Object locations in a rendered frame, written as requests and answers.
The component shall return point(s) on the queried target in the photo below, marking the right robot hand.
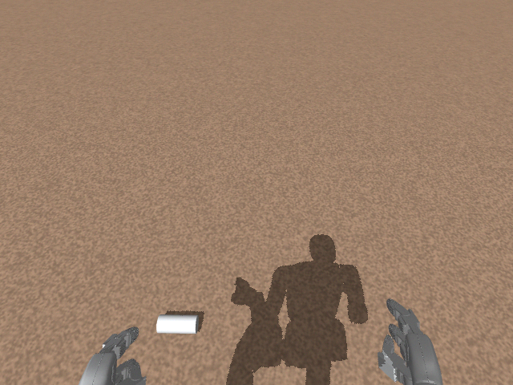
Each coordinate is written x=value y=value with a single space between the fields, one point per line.
x=419 y=363

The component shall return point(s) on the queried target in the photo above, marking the can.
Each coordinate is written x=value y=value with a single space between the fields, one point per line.
x=177 y=324

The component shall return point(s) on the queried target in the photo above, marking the left robot hand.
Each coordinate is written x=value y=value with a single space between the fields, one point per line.
x=101 y=369

